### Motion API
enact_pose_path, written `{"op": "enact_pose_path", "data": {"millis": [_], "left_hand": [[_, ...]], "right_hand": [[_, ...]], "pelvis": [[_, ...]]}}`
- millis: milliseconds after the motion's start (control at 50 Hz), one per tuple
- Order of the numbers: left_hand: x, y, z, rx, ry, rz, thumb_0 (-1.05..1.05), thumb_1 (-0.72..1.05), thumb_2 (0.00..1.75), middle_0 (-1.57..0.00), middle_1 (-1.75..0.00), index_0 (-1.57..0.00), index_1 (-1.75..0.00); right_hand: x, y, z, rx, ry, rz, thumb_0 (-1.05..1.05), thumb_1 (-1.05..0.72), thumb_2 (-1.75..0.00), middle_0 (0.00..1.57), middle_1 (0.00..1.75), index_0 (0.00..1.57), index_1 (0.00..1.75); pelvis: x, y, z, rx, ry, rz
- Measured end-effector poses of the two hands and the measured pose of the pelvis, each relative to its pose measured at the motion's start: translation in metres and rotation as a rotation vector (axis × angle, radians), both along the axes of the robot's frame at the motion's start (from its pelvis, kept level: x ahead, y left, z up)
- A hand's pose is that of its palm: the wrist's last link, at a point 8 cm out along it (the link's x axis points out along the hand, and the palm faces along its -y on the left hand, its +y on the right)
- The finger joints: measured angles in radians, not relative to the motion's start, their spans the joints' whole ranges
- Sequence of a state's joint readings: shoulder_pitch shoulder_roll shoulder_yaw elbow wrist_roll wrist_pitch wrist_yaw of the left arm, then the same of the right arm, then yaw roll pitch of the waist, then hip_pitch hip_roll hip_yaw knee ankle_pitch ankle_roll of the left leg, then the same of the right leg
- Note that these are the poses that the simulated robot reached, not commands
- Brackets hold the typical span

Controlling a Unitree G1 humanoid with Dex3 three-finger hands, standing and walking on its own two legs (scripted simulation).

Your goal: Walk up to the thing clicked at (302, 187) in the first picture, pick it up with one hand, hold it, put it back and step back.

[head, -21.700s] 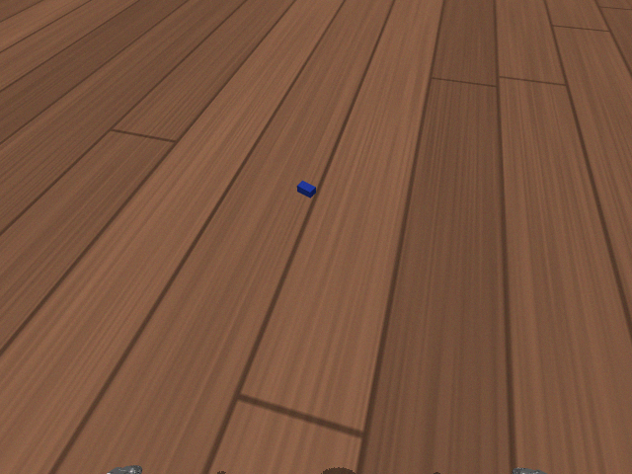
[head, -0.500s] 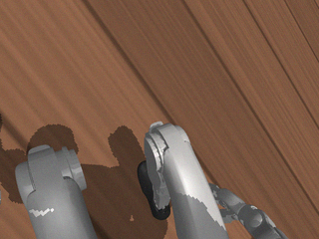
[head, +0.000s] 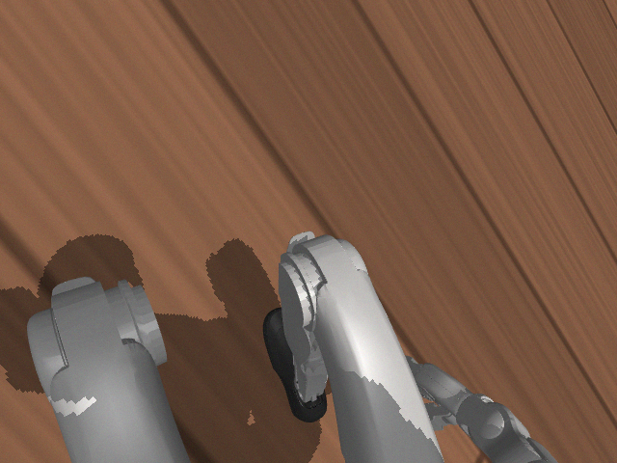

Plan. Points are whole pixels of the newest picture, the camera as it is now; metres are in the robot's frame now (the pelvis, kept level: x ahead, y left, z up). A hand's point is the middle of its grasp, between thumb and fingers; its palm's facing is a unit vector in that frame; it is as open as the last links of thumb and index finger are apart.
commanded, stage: close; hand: left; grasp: from above
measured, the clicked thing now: out of the picture +0.38 +0.35 -0.28
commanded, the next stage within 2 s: settle in 1.72 s
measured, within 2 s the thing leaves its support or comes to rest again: neither
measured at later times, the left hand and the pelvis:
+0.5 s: hand out of the picture +0.38 +0.34 -0.26, palm faces -0.41 -0.18 -0.89, open 12.0 cm; pelvis +0.00 +0.00 +0.00, yaw +0 degrees
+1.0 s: hand out of the picture +0.37 +0.34 -0.25, palm faces -0.41 -0.16 -0.90, open 9.5 cm; pelvis -0.01 +0.00 +0.00, yaw +0 degrees
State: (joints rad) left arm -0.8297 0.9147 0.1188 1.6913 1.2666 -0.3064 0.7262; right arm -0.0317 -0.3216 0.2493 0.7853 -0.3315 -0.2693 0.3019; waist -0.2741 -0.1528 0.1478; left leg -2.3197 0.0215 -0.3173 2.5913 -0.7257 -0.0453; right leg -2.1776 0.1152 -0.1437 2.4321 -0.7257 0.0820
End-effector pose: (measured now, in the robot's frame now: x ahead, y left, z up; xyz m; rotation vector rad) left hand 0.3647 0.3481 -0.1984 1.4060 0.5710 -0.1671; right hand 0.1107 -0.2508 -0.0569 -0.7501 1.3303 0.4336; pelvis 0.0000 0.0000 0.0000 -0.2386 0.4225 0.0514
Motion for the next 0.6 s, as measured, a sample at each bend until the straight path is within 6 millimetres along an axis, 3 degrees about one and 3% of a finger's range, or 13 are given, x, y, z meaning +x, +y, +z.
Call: {"op": "enact_pose_path", "data": {"millis": [260, 600], "left_hand": [[0.008, -0.015, 0.0, 0.033, -0.047, -0.025, 0.0, -0.27, 0.79, -0.22, -0.9, -0.24, -0.87], [0.015, -0.003, 0.002, 0.017, 0.002, 0.046, 0.0, -0.08, 0.62, -0.36, -0.78, -0.4, -0.73]], "right_hand": [[-0.006, -0.006, 0.006, -0.006, -0.011, -0.013, 0.0, -0.89, -0.9, 0.2, 0.3, 0.2, 0.3], [-0.018, -0.001, 0.004, 0.021, -0.004, -0.03, 0.0, -0.89, -0.9, 0.2, 0.3, 0.2, 0.3]], "pelvis": [[-0.002, 0.0, -0.001, -0.001, -0.005, -0.005], [-0.002, 0.0, -0.001, 0.0, -0.007, -0.006]]}}
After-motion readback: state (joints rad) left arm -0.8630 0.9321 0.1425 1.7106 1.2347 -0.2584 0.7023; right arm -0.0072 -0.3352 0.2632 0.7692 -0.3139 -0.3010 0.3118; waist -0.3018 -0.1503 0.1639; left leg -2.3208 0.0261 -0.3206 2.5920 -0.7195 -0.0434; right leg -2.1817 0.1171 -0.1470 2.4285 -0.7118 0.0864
